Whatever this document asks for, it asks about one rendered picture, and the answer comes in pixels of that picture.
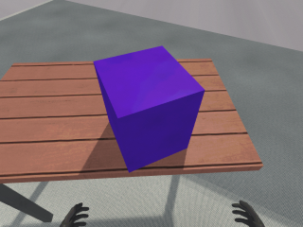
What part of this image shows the robot right hand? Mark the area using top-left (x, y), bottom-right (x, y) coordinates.
top-left (231, 200), bottom-right (265, 227)

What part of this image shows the carton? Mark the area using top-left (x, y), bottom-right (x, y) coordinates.
top-left (93, 45), bottom-right (205, 173)

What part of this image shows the table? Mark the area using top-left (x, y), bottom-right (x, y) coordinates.
top-left (0, 58), bottom-right (263, 222)

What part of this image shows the robot left hand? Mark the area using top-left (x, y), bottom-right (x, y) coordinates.
top-left (60, 202), bottom-right (90, 227)

